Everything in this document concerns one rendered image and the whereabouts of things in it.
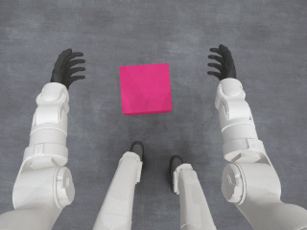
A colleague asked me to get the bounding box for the right robot hand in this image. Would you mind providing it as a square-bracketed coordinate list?
[207, 44, 237, 81]

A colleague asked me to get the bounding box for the carton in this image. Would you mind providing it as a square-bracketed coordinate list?
[119, 63, 173, 116]

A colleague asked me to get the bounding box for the robot right upper arm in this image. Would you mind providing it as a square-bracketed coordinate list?
[221, 162, 307, 230]

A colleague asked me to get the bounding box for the right robot forearm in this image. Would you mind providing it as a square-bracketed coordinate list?
[214, 78, 281, 196]

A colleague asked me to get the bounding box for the left robot hand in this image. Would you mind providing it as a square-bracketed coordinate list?
[50, 48, 85, 91]

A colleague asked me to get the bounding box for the right robot thigh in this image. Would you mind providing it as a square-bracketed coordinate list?
[173, 168, 217, 230]

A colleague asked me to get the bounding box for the robot left upper arm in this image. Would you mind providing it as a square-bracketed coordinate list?
[0, 165, 75, 230]

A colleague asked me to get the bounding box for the robot left foot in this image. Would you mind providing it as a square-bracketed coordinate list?
[130, 141, 144, 162]

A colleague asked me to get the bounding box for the left robot forearm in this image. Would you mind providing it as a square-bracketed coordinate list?
[12, 82, 70, 209]

